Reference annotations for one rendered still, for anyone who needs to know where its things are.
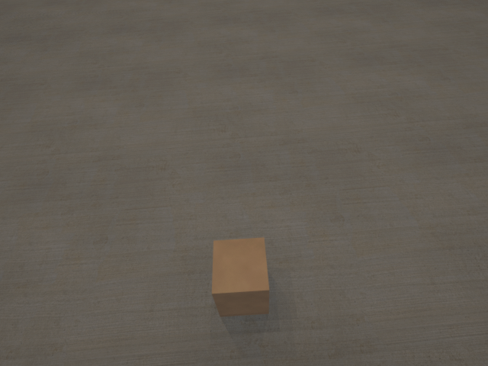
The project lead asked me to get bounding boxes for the carton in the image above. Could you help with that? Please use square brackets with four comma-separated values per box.
[212, 237, 269, 317]

